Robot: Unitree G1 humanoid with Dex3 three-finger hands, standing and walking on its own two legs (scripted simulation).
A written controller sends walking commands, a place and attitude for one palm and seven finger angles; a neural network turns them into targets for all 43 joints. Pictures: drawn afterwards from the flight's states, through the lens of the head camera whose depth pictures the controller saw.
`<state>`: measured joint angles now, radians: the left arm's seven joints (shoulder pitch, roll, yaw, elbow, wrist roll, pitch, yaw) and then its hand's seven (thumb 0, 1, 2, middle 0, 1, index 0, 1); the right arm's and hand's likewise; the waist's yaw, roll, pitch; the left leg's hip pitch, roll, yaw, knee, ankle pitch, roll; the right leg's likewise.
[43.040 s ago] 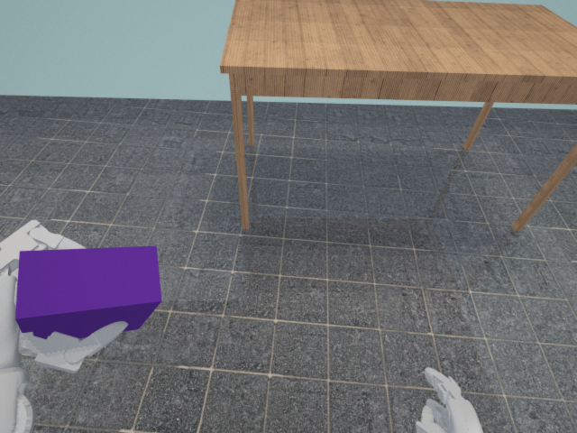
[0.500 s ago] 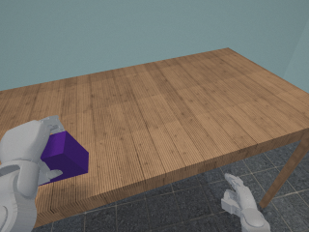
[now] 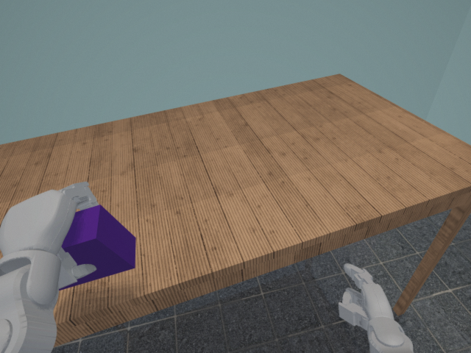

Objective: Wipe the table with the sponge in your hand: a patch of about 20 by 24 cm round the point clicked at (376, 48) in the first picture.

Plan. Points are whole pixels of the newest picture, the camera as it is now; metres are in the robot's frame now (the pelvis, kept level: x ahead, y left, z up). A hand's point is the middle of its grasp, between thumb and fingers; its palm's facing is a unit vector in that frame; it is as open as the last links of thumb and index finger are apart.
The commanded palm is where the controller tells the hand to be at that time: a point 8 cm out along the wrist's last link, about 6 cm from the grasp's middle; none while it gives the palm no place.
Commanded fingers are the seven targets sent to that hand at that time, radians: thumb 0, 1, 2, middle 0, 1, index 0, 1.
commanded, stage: step back with the hand held close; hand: left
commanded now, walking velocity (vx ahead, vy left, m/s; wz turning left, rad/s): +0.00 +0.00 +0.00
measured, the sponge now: (83, 254) +0.20 +0.29 +0.12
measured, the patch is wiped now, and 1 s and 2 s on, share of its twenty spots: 1.00 1.00 1.00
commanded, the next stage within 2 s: stop stepping back and stand still in 1.48 s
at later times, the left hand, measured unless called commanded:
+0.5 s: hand (57, 219) +0.19 +0.27 +0.22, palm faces +0.43 -0.76 -0.48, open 9.8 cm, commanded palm +0.12 +0.31 +0.23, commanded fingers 0.00 0.10 1.30 -1.20 -1.60 -1.20 -1.60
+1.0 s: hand out of the picture +0.10 +0.29 +0.21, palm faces +0.49 -0.81 -0.32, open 9.8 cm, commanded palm +0.03 +0.33 +0.23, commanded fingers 0.00 0.10 1.30 -1.20 -1.60 -1.20 -1.60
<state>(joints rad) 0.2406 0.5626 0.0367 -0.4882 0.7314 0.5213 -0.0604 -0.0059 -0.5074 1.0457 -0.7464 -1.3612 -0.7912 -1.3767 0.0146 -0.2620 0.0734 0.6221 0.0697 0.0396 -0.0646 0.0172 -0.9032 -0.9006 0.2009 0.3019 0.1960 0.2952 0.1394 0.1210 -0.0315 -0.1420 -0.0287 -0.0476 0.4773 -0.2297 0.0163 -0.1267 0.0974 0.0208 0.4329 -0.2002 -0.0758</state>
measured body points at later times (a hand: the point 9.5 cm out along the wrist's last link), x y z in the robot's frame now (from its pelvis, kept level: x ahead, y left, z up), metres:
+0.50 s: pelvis -0.03 +0.02 -0.01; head -0.01 +0.03 +0.44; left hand +0.16 +0.31 +0.24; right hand +0.11 -0.23 -0.11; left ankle +0.00 +0.11 -0.74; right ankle +0.03 -0.07 -0.74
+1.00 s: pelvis -0.10 +0.04 -0.03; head -0.10 +0.06 +0.42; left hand +0.07 +0.33 +0.22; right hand +0.09 -0.18 -0.09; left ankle -0.01 +0.12 -0.73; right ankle -0.03 -0.09 -0.74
